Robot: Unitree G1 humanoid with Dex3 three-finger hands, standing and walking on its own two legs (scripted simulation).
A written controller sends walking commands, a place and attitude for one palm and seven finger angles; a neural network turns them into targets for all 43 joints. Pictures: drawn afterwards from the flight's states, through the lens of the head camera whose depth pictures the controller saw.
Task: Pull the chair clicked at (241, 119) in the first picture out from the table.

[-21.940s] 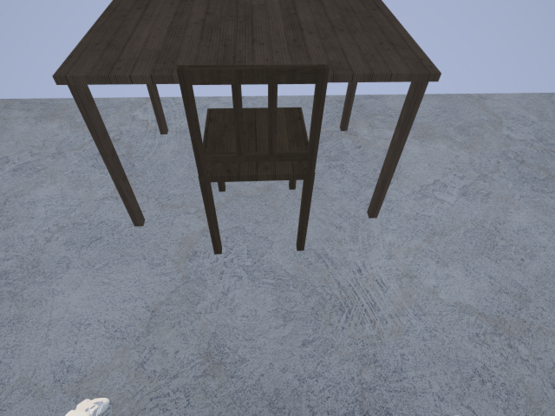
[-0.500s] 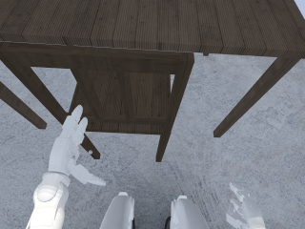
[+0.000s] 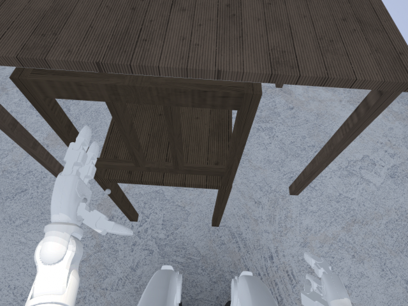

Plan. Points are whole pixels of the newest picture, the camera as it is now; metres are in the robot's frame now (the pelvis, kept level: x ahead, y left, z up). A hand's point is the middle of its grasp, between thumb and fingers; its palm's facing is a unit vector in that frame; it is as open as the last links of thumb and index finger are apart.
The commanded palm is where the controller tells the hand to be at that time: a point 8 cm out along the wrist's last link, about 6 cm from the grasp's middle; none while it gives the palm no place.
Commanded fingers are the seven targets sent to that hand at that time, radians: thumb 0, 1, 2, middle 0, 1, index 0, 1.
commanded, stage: aim the fingers beside a spindle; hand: left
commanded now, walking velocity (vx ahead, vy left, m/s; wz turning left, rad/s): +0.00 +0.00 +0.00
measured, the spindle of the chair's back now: (129, 136) +0.45 +0.18 +0.01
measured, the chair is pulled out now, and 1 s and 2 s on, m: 0.00 0.00 0.00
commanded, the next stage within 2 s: push the fingers through the gap in 0.64 s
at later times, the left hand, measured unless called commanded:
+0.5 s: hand (129, 212) +0.29 +0.15 +0.01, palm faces -0.10 -1.00 +0.01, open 16.9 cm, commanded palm +0.28 +0.22 +0.03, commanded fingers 0.00 -0.50 0.30 -0.06 -0.08 -0.06 -0.08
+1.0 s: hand (119, 184) +0.33 +0.18 +0.01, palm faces +0.02 -1.00 -0.06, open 16.9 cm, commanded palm +0.31 +0.22 +0.02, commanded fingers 0.00 -0.50 0.30 -0.06 -0.08 -0.06 -0.08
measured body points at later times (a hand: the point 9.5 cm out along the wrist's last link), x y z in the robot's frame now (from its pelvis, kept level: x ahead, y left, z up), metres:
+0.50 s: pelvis -0.01 +0.01 +0.00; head +0.11 +0.02 +0.43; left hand +0.28 +0.21 +0.01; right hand +0.16 -0.24 -0.10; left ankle +0.02 +0.11 -0.63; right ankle +0.01 -0.11 -0.63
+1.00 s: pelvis -0.01 +0.00 -0.01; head +0.11 +0.01 +0.42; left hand +0.33 +0.23 +0.02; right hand +0.15 -0.26 -0.12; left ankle +0.02 +0.11 -0.63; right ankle +0.01 -0.11 -0.63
